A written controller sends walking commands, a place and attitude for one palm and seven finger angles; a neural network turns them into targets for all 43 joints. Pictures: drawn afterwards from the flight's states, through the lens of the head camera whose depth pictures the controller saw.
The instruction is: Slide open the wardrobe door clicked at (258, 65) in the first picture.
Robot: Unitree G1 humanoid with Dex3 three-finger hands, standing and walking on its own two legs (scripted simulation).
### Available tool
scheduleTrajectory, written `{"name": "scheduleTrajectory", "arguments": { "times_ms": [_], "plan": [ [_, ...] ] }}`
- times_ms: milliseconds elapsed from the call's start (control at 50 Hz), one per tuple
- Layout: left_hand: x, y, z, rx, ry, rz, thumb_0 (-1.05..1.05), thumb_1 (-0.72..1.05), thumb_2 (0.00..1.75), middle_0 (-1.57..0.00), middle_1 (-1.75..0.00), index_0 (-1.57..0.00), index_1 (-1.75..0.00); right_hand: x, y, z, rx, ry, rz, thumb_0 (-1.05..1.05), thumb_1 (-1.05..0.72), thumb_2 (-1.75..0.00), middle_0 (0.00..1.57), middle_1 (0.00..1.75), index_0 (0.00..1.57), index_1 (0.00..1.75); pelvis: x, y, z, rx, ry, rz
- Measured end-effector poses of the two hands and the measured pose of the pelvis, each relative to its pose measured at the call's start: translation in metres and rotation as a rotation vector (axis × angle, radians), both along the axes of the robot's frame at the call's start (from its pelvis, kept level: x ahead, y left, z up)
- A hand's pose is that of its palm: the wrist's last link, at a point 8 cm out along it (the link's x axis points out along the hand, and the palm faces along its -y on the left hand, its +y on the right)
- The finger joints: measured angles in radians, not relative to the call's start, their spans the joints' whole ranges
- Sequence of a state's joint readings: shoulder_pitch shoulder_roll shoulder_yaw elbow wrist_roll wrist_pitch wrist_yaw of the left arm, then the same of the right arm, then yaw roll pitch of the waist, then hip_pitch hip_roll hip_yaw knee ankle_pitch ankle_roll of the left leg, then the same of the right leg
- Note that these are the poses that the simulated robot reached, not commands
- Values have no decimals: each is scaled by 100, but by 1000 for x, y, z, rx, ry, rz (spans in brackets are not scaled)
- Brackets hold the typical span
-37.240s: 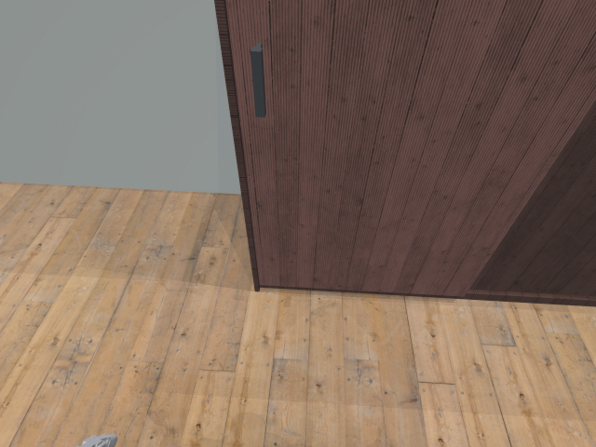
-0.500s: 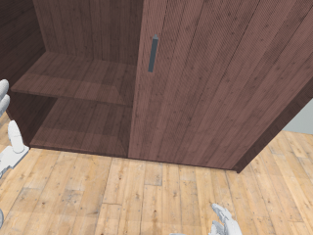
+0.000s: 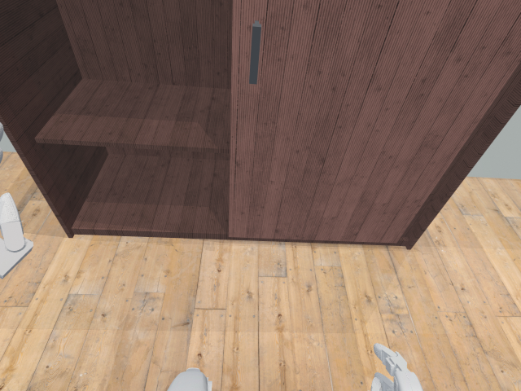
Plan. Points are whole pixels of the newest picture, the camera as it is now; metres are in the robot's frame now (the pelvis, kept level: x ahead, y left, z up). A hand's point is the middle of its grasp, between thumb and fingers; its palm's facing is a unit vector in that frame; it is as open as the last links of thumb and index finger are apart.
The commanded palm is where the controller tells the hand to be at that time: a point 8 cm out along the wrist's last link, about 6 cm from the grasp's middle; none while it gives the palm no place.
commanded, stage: stop stepping back and stand still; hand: left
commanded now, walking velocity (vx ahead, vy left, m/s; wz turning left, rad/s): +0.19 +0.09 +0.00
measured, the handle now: (254, 52) +0.86 +0.07 +0.15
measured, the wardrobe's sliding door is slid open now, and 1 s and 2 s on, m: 0.69 0.69 0.69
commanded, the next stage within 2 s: let the arm hang, fingers relaxed in 0.94 s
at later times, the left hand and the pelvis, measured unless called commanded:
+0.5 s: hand (30, 227) +0.22 +0.27 +0.20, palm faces +0.43 -0.75 -0.49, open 7.4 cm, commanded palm +0.16 +0.31 +0.21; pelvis +0.03 +0.01 +0.02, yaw +2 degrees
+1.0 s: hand (15, 207) +0.26 +0.31 +0.19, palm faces +0.42 -0.76 -0.50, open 7.4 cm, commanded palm +0.19 +0.34 +0.21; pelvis +0.06 +0.04 +0.03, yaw +1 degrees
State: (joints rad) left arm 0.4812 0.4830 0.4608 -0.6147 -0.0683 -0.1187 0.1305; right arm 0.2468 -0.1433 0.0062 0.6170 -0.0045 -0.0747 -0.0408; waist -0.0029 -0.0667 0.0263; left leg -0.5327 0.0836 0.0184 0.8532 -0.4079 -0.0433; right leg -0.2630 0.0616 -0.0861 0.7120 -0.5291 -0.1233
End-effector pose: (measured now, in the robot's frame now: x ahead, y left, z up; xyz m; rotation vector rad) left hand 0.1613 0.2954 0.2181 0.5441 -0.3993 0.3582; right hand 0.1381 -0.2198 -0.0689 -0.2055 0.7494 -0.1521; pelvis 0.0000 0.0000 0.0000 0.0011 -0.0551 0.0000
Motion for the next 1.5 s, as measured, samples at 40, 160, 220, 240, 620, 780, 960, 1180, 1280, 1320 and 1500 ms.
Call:
{"name": "scheduleTrajectory", "arguments": {
  "times_ms": [40, 160, 220, 240, 620, 780, 960, 1180, 1280, 1320, 1500],
  "plan": [
    [-14, -2, 6, 26, 12, 9, 2, 88, 90, -21, -31, -21, -31, -6, 4, -5, 2, 41, 23, 1, -90, -90, 20, 30, 20, 30, -5, 0, 4, -7, 0, 11],
    [-30, 22, 12, -20, 35, 152, 1, 88, 90, -21, -31, -21, -31, -11, 9, 0, -7, 101, 47, 1, -90, -90, 21, 30, 20, 30, 0, 4, 25, 12, 42, 33],
    [-23, 33, 4, -70, 41, 203, 1, 88, 90, -21, -31, -21, -31, 0, 8, 5, -32, 65, 60, 1, -90, -90, 21, 30, 21, 30, 4, 11, 26, 25, 47, 36],
    [-20, 35, 1, -84, 39, 204, 1, 88, 90, -21, -31, -21, -31, 6, 8, 5, -43, 42, 64, 1, -90, -90, 21, 30, 21, 30, 6, 14, 23, 20, 47, 34],
    [36, 24, 1, 4, 132, 145, 1, 88, 90, -21, -31, -21, -31, 74, 6, 4, -7, 7, 64, 1, -90, -90, 20, 30, 20, 30, 50, 17, 22, 13, 64, 35],
    [61, 31, -20, -60, 216, 124, 1, 89, 90, -21, -31, -21, -31, 97, 14, 14, -14, -7, 34, 1, -90, -90, 20, 30, 20, 30, 64, 26, 24, 0, 77, 28],
    [58, 39, -6, -4, 194, 82, 1, 88, 90, -21, -31, -21, -31, 108, 28, 27, -10, -61, 38, 1, -90, -90, 20, 30, 20, 30, 63, 35, 26, -12, 87, 23],
    [40, 63, -192, -303, 861, 180, 0, 90, 90, -20, -30, -20, -30, 69, 27, -9, -10, 108, 113, 1, -90, -90, 20, 30, 20, 30, 39, 54, 18, -11, 96, 55],
    [-39, 5, -310, -516, 1402, 152, 1, 91, 90, -19, -30, -19, -30, 10, 27, -18, -28, 284, 58, 1, -91, -90, 20, 30, 20, 30, 30, 55, 22, -2, 69, 39],
    [-76, -20, -333, -591, 1545, 134, 1, 91, 90, -20, -30, -19, -30, -19, 27, -20, -37, 373, 33, 1, -91, -90, 20, 30, 20, 30, 26, 56, 25, -4, 60, 35],
    [-176, 2, -338, -631, 1784, 303, -1, 98, 90, -20, -30, -20, -30, -121, 41, -30, -20, 695, -56, 1, -91, -90, 20, 30, 20, 30, 15, 62, 32, -23, 57, 39]
  ]
}}
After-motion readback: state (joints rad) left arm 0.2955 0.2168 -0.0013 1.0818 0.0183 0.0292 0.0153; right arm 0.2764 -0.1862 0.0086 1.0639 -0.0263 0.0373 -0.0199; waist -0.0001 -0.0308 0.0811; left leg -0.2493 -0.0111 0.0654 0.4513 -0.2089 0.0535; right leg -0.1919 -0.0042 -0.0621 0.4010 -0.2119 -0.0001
